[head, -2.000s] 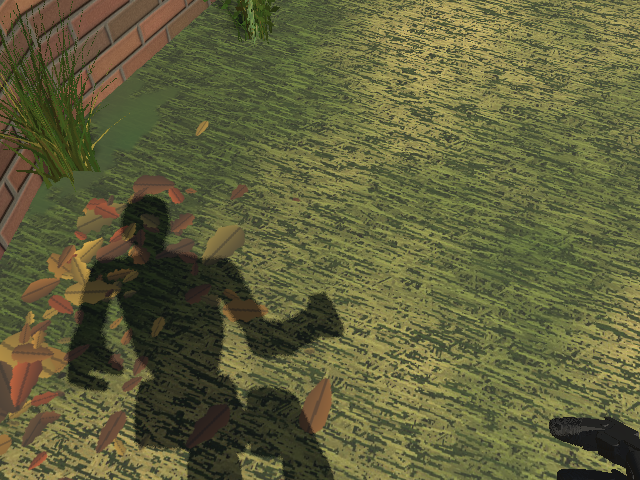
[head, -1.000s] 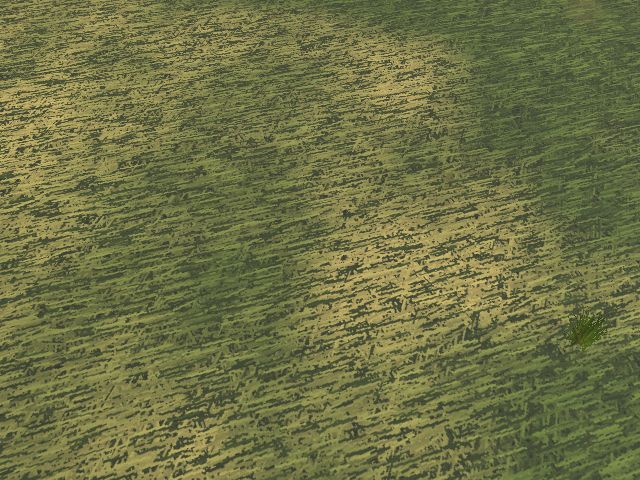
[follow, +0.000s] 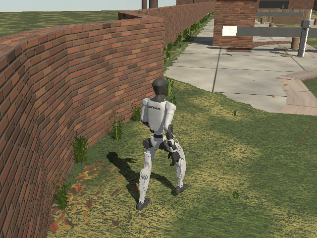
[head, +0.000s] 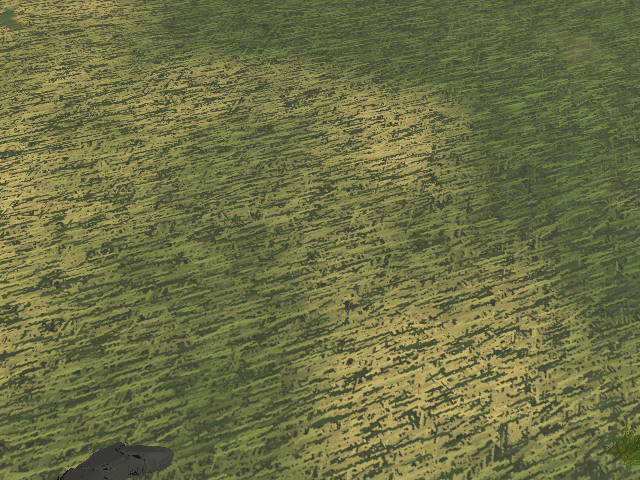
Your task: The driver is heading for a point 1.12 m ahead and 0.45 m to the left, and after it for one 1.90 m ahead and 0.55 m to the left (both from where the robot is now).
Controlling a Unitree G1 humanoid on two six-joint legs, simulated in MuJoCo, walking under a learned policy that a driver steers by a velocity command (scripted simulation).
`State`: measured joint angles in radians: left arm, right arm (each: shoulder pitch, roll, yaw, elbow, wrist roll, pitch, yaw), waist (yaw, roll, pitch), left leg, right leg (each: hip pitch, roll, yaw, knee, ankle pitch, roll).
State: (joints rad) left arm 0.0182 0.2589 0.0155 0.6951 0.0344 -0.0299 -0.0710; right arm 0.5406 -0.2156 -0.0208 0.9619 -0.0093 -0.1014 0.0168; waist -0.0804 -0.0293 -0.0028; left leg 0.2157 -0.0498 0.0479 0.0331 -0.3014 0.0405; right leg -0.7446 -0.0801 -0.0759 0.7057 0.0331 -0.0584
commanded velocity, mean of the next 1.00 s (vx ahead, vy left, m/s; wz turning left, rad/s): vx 0.98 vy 0.00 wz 0.67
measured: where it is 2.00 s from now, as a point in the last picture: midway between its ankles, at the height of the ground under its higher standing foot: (107, 180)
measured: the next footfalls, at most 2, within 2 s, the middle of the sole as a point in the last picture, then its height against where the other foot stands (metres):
right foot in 0.10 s outside the picture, level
left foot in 0.58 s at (266, 372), level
